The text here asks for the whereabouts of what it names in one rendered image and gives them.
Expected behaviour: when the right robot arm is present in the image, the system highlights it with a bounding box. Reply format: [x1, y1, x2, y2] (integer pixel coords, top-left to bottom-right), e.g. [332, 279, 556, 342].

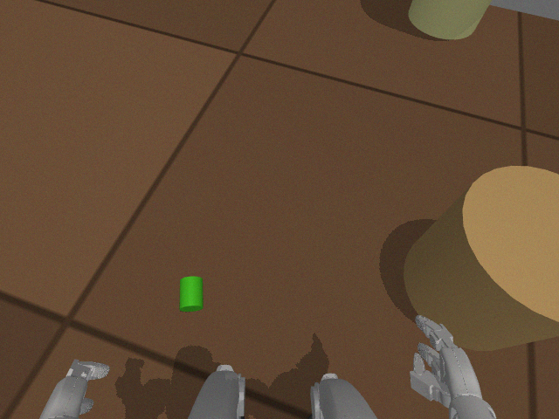
[449, 395, 496, 419]

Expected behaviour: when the right robot hand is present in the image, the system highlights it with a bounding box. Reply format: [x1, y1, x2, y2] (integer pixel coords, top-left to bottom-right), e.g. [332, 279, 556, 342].
[410, 315, 483, 409]

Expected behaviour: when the left robot hand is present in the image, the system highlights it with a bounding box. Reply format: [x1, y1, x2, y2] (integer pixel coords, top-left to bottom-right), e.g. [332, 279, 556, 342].
[39, 360, 110, 419]

